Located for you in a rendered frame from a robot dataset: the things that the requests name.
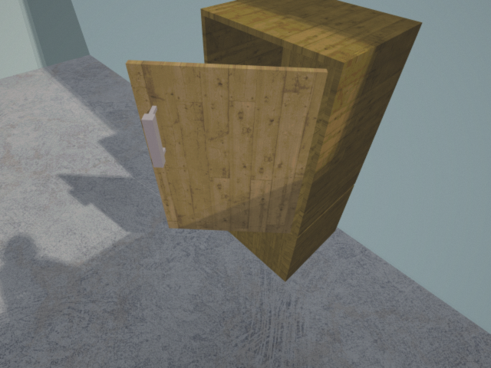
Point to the handle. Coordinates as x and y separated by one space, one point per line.
152 134

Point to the cupboard door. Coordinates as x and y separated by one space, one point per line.
237 140

